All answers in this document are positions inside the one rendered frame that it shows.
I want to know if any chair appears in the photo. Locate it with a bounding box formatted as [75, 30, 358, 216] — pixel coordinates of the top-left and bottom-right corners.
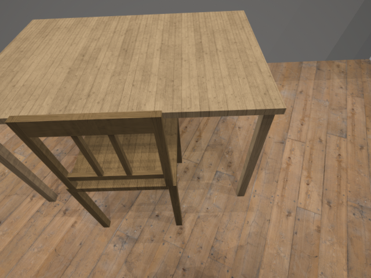
[5, 111, 182, 228]

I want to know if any table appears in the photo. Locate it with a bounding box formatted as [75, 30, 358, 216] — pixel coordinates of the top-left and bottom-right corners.
[0, 10, 286, 202]

